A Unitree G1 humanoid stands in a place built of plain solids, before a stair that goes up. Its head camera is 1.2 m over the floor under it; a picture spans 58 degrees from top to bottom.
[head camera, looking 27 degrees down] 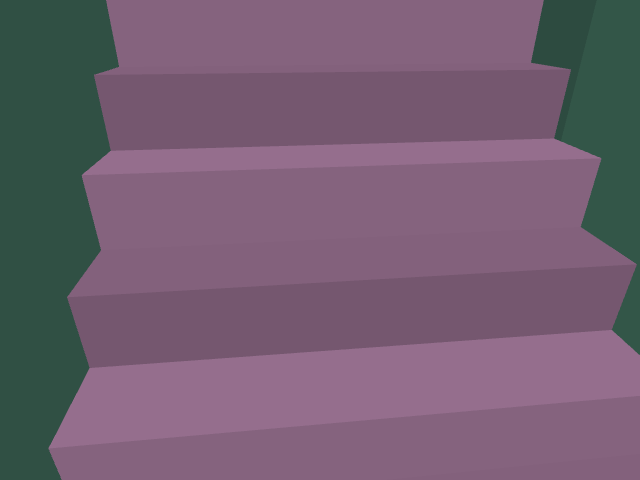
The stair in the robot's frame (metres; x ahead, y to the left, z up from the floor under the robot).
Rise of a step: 0.21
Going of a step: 0.23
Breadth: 1.40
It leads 6 degrees to the left of straight ahead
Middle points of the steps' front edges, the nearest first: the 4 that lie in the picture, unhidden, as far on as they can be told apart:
0.66 -0.15 0.43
0.89 -0.12 0.64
1.12 -0.10 0.85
1.35 -0.07 1.06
